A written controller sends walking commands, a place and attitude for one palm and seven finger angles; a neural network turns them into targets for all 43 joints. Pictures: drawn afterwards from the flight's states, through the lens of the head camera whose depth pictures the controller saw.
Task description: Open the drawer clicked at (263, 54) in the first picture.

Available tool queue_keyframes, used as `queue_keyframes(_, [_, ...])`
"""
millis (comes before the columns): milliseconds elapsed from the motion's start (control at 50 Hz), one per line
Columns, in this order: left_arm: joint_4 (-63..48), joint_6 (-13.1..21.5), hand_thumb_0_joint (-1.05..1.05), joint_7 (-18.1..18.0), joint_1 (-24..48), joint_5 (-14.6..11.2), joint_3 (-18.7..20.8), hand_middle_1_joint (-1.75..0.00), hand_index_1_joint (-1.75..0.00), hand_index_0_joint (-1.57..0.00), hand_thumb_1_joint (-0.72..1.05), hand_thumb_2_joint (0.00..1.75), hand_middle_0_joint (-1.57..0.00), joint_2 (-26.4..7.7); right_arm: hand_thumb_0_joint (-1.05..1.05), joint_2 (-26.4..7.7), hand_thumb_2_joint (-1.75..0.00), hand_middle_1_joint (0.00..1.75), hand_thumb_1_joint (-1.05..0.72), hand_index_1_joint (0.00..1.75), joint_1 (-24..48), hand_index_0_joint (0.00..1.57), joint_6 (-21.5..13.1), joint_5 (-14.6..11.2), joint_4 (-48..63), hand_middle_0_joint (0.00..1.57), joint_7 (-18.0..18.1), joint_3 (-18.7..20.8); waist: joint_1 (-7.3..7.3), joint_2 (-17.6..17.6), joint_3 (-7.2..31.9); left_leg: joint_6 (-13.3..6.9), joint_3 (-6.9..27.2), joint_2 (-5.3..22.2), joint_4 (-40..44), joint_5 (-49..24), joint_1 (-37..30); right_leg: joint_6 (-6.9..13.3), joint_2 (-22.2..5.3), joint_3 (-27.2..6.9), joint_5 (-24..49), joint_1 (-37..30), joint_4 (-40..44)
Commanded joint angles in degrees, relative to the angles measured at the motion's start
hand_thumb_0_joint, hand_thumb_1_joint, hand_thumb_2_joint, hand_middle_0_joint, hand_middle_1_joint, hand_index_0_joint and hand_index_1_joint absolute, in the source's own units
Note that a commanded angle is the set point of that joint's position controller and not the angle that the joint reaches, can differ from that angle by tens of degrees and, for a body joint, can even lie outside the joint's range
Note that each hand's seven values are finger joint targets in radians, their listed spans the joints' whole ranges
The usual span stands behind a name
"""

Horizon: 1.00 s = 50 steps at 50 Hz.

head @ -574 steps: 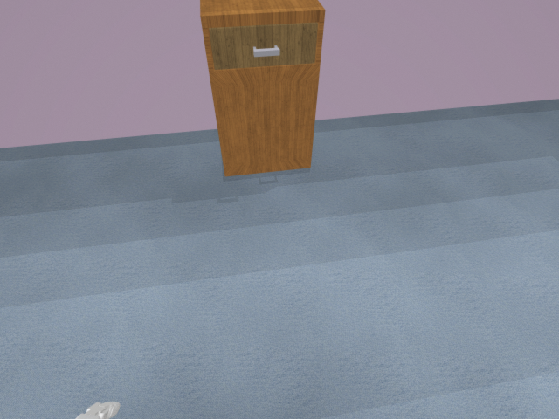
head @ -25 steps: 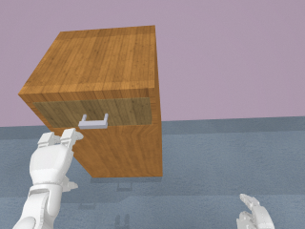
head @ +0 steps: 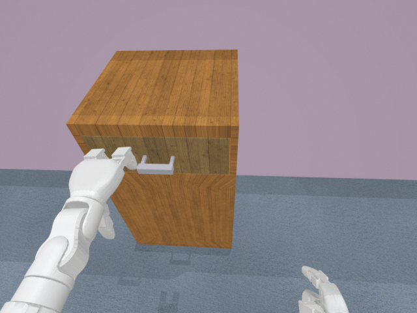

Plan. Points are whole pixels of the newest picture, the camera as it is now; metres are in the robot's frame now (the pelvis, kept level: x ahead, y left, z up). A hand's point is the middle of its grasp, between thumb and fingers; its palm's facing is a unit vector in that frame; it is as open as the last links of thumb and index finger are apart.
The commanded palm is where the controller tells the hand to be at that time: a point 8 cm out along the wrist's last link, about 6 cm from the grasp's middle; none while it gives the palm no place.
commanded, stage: raise the hand with hooked fingers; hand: left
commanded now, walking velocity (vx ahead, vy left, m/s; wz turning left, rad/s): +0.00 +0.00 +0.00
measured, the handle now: (157, 163) +0.52 +0.24 -0.09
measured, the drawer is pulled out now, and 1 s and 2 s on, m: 0.00 0.00 0.00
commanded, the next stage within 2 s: move the hooked fingers above the handle in 0.26 s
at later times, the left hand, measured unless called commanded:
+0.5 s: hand (119, 189) +0.32 +0.23 +0.06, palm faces -0.01 -0.09 -1.00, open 13.8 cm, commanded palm +0.31 +0.24 +0.12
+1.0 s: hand (133, 178) +0.38 +0.23 +0.02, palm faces -0.04 -0.05 -1.00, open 13.8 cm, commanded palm +0.36 +0.24 +0.08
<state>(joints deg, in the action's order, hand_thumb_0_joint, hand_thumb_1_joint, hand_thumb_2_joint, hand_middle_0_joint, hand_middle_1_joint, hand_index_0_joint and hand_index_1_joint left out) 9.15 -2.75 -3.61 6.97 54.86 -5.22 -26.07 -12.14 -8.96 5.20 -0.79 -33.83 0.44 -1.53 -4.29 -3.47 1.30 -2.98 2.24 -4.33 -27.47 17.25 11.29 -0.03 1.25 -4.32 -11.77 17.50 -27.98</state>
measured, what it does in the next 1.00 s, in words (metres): stands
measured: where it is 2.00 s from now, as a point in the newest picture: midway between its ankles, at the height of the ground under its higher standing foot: outside the picture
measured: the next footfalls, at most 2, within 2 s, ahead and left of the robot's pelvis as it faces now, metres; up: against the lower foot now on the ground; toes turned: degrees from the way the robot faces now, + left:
none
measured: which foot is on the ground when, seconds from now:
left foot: down 0.00-1.00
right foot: down 0.00-1.00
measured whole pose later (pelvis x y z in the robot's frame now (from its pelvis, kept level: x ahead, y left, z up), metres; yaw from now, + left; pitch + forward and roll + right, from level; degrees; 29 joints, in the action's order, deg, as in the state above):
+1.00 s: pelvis +0.02 -0.02 -0.01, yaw +0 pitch +10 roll +0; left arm 27.0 5.1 -11.2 16.7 58.1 -1.5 -26.7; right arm -14.4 -11.5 6.1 -0.5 -35.8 1.3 2.3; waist -1.5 -2.2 4.4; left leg -1.5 2.5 -2.7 -33.5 21.3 22.2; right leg 1.4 3.1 -3.5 -15.5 28.7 -34.2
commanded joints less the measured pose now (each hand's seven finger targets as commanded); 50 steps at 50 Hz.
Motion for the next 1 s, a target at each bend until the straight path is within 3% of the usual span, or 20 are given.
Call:
queue_keyframes(0, [-13.19, 4.31, 0.00, -1.99, 12.57, -0.06, 8.37, -1.20, -1.20, -0.30, -0.50, 0.30, -0.30, -11.13, 0.00, -7.71, -0.90, 0.30, -0.90, 0.30, 6.04, 0.20, -2.80, 0.23, 8.84, 0.20, 0.23, 3.88, -0.60, 1.02, 11.28, 3.15, 0.46, 3.49, 5.98, -16.73, 2.08, 3.92, 0.72, 3.59, 5.71, -9.72, 1.95])
queue_keyframes(100, [-16.97, 6.98, 0.00, -5.93, 14.50, 0.42, 11.59, -1.20, -1.20, -0.30, -0.50, 0.30, -0.30, -13.54, 0.00, -7.75, -0.90, 0.30, -0.90, 0.30, 5.21, 0.20, -3.29, 0.36, 8.10, 0.20, -0.02, 4.62, -0.79, -1.58, 13.92, 4.06, 1.08, 3.49, 5.12, -21.28, 0.68, 4.15, 0.81, 3.10, 8.16, -9.50, 1.37])
queue_keyframes(180, [-14.50, 5.81, 0.00, -7.97, 13.43, 0.13, 10.23, -1.20, -1.20, -0.30, -0.50, 0.30, -0.30, -11.50, 0.00, -7.69, -0.90, 0.30, -0.90, 0.30, 4.48, 0.20, -3.26, -0.11, 7.04, 0.20, -0.13, 5.11, -0.19, -0.80, 14.51, 4.09, 0.35, 3.40, 4.46, -21.99, 0.14, 4.00, 0.58, 3.30, 9.05, -8.36, 1.49])
queue_keyframes(220, [-12.87, 4.51, 0.00, -7.88, 12.40, -0.22, 8.96, -1.20, -1.20, -0.30, -0.50, 0.30, -0.30, -10.32, 0.00, -7.94, -0.90, 0.30, -0.90, 0.30, 4.40, 0.20, -3.15, -0.39, 6.70, 0.20, -0.29, 5.13, 0.21, 0.59, 13.64, 4.14, 0.10, 3.44, 4.70, -21.59, 0.79, 3.87, 0.56, 3.43, 8.98, -8.31, 1.76])
queue_keyframes(320, [-14.68, 2.45, 0.00, -6.19, 11.55, -0.26, 6.99, -1.20, -1.20, -0.30, -0.50, 0.30, -0.30, -9.94, 0.00, -8.39, -0.90, 0.30, -0.90, 0.30, 4.78, 0.20, -2.77, -0.25, 7.29, 0.20, -0.40, 5.14, 0.30, 0.41, 16.04, 3.89, -0.15, 3.43, 4.03, -25.02, -0.68, 3.74, 0.22, 3.26, 12.06, -10.20, 1.64])
queue_keyframes(380, [-12.63, 2.14, 0.00, -5.20, 9.69, -0.19, 7.52, -1.20, -1.20, -0.30, -0.50, 0.30, -0.30, -10.36, 0.00, -8.45, -0.90, 0.30, -0.90, 0.30, 4.67, 0.20, -2.19, -0.08, 7.16, 0.20, -0.17, 4.98, 0.33, 3.41, 16.30, 3.29, -0.77, 3.16, 3.38, -26.82, 0.04, 3.50, 0.15, 2.85, 15.63, -11.37, 1.46])
queue_keyframes(400, [-12.13, 2.36, 0.00, -5.09, 9.85, -0.17, 9.76, -1.20, -1.20, -0.30, -0.50, 0.30, -0.30, -12.43, 0.00, -8.75, -0.90, 0.30, -0.90, 0.30, 4.74, 0.20, -1.99, -0.19, 6.97, 0.20, -0.07, 4.95, 0.32, 3.66, 15.53, 3.31, -0.75, 3.25, 3.59, -26.42, 0.74, 3.56, 0.36, 2.59, 15.47, -11.26, 1.53])
queue_keyframes(420, [-11.02, 2.53, 0.00, -4.95, 9.93, -0.19, 8.58, -1.20, -1.20, -0.30, -0.50, 0.30, -0.30, -11.13, 0.00, -8.42, -0.90, 0.30, -0.90, 0.30, 4.72, 0.20, -1.92, -0.11, 7.07, 0.20, 0.00, 4.71, 0.27, 3.90, 14.58, 2.96, -1.16, 2.98, 3.43, -25.51, 1.50, 3.48, 0.11, 2.74, 15.73, -11.27, 1.38])
queue_keyframes(480, [-8.51, 3.59, 0.00, -5.43, 10.65, 0.08, 11.60, -1.20, -1.20, -0.30, -0.50, 0.30, -0.30, -13.86, 0.00, -8.30, -0.90, 0.30, -0.90, 0.30, 4.71, 0.20, -1.55, -0.17, 6.98, 0.20, 0.48, 4.72, 0.02, 4.65, 14.07, 2.15, -1.91, 2.48, 3.04, -23.15, 3.37, 3.39, -0.04, 1.67, 16.86, -11.76, 1.27])
queue_keyframes(500, [-8.32, 3.99, 0.00, -5.71, 12.34, 0.37, 12.64, -1.20, -1.20, -0.30, -0.50, 0.30, -0.30, -15.15, 0.00, -8.49, -0.90, 0.30, -0.90, 0.30, 4.66, 0.20, -1.39, -0.19, 6.74, 0.20, 0.61, 4.70, 0.12, 4.18, 14.19, 2.08, -1.87, 2.29, 3.02, -22.28, 3.86, 3.42, 0.06, 1.31, 16.37, -11.78, 1.24])
queue_keyframes(540, [-9.06, 5.16, 0.00, -6.42, 15.13, 0.99, 10.17, -1.20, -1.20, -0.30, -0.50, 0.30, -0.30, -12.69, 0.00, -7.80, -0.90, 0.30, -0.90, 0.30, 4.66, 0.20, -1.74, -0.02, 7.06, 0.20, 0.67, 4.81, 0.48, 1.88, 15.34, 2.02, -1.97, 2.21, 2.15, -22.74, 3.03, 3.49, -0.16, 1.62, 16.43, -10.60, 0.54])
queue_keyframes(560, [-8.54, 5.64, 0.00, -6.87, 15.82, 1.18, 10.60, -1.20, -1.20, -0.30, -0.50, 0.30, -0.30, -13.22, 0.00, -7.89, -0.90, 0.30, -0.90, 0.30, 4.33, 0.20, -1.83, -0.04, 6.75, 0.20, 0.75, 4.95, 0.69, 0.72, 15.79, 2.10, -1.99, 2.30, 1.64, -23.56, 2.69, 3.60, -0.02, 1.73, 16.73, -9.75, 0.18])
queue_keyframes(620, [-7.63, 6.74, 0.00, -7.67, 19.45, 1.51, 10.51, -1.20, -1.20, -0.30, -0.50, 0.30, -0.30, -13.76, 0.00, -8.00, -0.90, 0.30, -0.90, 0.30, 3.27, 0.20, -2.11, 0.21, 6.45, 0.20, 1.05, 5.25, 1.38, 0.27, 18.80, 1.73, -2.18, 2.01, 0.15, -23.17, 2.56, 3.38, -0.12, 1.48, 17.22, -9.55, -0.54])
queue_keyframes(700, [-2.32, 6.79, 0.00, -8.02, 20.13, 1.36, 9.78, -1.20, -1.20, -0.30, -0.50, 0.30, -0.30, -12.84, 0.00, -8.34, -0.90, 0.30, -0.90, 0.30, 2.25, 0.20, -1.98, 0.13, 5.61, 0.20, 1.24, 5.70, 2.37, 2.55, 18.76, 1.47, -2.55, 1.82, -1.33, -22.40, 4.82, 3.06, -0.03, 1.24, 18.39, -8.20, -1.49])
queue_keyframes(740, [-1.03, 6.87, 0.00, -8.05, 21.33, 1.52, 7.89, -1.20, -1.20, -0.30, -0.50, 0.30, -0.30, -11.19, 0.00, -8.29, -0.90, 0.30, -0.90, 0.30, 1.98, 0.20, -1.96, 0.07, 5.65, 0.20, 1.19, 5.78, 2.58, 1.36, 18.46, 1.46, -2.67, 1.79, -1.94, -22.09, 5.47, 3.12, -0.11, 1.69, 17.98, -6.83, -2.15])
queue_keyframes(780, [1.51, 6.88, 0.00, -8.23, 22.52, 1.68, 8.33, -1.20, -1.20, -0.30, -0.50, 0.30, -0.30, -11.92, 0.00, -8.53, -0.90, 0.30, -0.90, 0.30, 1.13, 0.20, -1.87, 0.08, 5.31, 0.20, 1.27, 6.03, 2.75, 2.83, 18.99, 1.30, -2.73, 1.86, -2.65, -22.18, 6.29, 3.05, -0.09, 1.70, 18.67, -6.51, -2.62])
queue_keyframes(800, [2.27, 7.07, 0.00, -8.45, 23.61, 1.95, 10.69, -1.20, -1.20, -0.30, -0.50, 0.30, -0.30, -14.59, 0.00, -9.03, -0.90, 0.30, -0.90, 0.30, 0.61, 0.20, -1.66, 0.16, 5.14, 0.20, 1.39, 6.13, 2.59, 3.30, 19.63, 1.40, -2.41, 1.76, -2.72, -21.94, 7.28, 3.18, 0.05, 1.46, 18.31, -7.04, -3.08])
queue_keyframes(860, [4.72, 7.54, 0.00, -9.14, 25.47, 2.49, 9.81, -1.20, -1.20, -0.30, -0.50, 0.30, -0.30, -13.53, 0.00, -8.72, -0.90, 0.30, -0.90, 0.30, -0.06, 0.20, -1.44, 0.19, 5.25, 0.20, 1.45, 6.33, 2.67, 3.51, 20.95, 1.10, -2.85, 1.65, -3.61, -20.94, 8.71, 2.97, -0.23, 1.43, 18.76, -6.74, -4.00])
queue_keyframes(920, [7.98, 8.06, 0.00, -10.51, 26.61, 3.09, 12.97, -1.20, -1.20, -0.30, -0.50, 0.30, -0.30, -16.69, 0.00, -9.01, -0.90, 0.30, -0.90, 0.30, -1.17, 0.20, -1.14, 0.17, 5.10, 0.20, 1.59, 6.45, 2.40, 3.71, 21.35, 1.06, -2.55, 1.57, -4.01, -20.31, 11.15, 3.10, -0.12, 1.10, 18.63, -6.87, -5.03])
queue_keyframes(980, [9.73, 8.39, 0.00, -11.76, 28.15, 3.56, 11.11, -1.20, -1.20, -0.30, -0.50, 0.30, -0.30, -14.25, 0.00, -8.89, -0.90, 0.30, -0.90, 0.30, -2.52, 0.20, -1.33, 0.11, 4.77, 0.20, 1.33, 6.92, 2.79, 1.91, 22.60, 1.16, -2.81, 1.89, -4.95, -21.89, 10.63, 3.25, 0.08, 1.73, 18.81, -4.81, -5.88])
